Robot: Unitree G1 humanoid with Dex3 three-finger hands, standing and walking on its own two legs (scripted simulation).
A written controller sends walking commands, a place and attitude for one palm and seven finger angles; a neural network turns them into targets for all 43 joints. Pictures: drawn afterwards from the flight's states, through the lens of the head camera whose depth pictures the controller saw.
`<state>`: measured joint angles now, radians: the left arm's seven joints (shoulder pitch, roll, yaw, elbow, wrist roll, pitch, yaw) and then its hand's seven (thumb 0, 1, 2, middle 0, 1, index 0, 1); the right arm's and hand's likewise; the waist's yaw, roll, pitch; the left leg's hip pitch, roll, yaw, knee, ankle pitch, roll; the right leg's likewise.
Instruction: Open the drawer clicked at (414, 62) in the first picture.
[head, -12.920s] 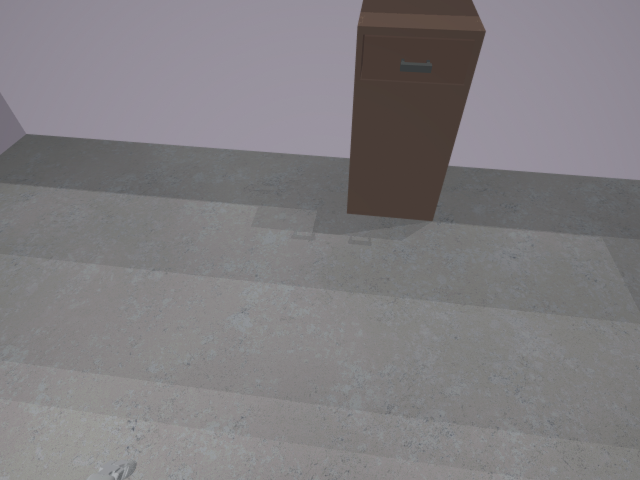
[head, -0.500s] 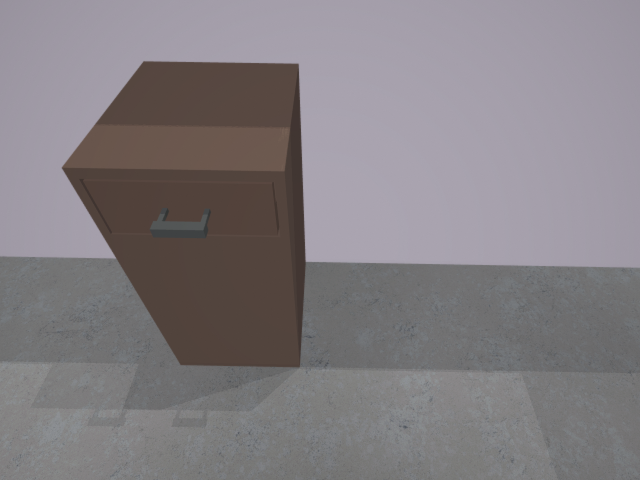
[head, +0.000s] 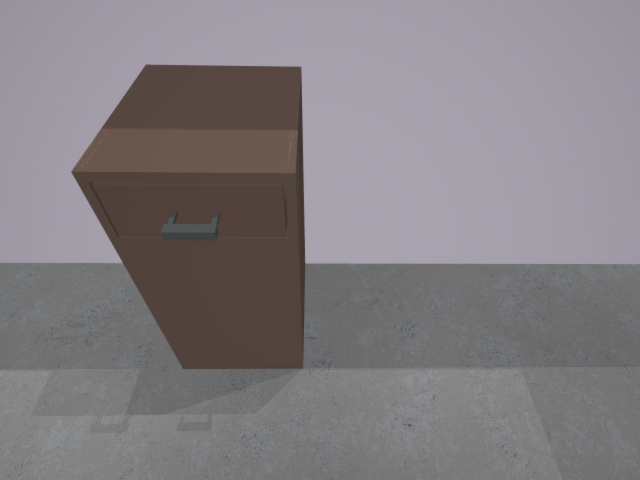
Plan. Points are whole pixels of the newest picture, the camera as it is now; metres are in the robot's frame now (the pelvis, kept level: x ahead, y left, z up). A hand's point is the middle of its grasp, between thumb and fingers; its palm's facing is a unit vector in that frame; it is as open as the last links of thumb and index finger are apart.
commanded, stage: come to a stop and stand still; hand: left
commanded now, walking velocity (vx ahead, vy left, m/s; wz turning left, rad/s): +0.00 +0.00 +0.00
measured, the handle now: (192, 224) +0.56 +0.28 -0.06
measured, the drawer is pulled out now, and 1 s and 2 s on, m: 0.00 0.00 0.00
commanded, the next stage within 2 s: look again from close up in 0.40 s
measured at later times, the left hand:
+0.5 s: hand out of the picture +0.00 +0.17 -0.18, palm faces +0.04 -0.99 -0.16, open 7.4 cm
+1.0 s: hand out of the picture +0.04 +0.20 -0.18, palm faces +0.00 -0.97 -0.22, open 7.3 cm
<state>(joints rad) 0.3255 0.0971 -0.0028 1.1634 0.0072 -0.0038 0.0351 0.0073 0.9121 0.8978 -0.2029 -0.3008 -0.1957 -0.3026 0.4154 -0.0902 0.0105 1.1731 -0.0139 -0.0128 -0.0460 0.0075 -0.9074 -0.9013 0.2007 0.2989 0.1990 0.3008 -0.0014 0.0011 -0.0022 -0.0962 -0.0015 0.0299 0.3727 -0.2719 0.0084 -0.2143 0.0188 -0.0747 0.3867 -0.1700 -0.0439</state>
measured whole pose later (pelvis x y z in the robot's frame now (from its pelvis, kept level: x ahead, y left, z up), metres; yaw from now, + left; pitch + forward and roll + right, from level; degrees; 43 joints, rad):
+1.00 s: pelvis +0.03 +0.03 -0.01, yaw -1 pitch -1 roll +0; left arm 0.28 0.13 -0.01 1.12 0.01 -0.01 0.05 0.01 0.93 0.90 -0.20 -0.30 -0.20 -0.30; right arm 0.34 -0.14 0.03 1.11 -0.02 -0.03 -0.04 0.01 -0.91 -0.90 0.20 0.30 0.20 0.30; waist -0.01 0.04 0.01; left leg -0.06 -0.04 0.05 0.44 -0.37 0.05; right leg -0.22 -0.02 -0.04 0.53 -0.29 -0.01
